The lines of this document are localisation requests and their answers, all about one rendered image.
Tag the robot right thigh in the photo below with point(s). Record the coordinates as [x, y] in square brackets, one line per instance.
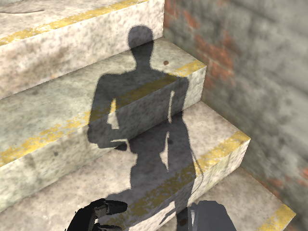
[208, 215]

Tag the robot left hand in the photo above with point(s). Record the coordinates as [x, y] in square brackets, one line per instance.
[84, 219]

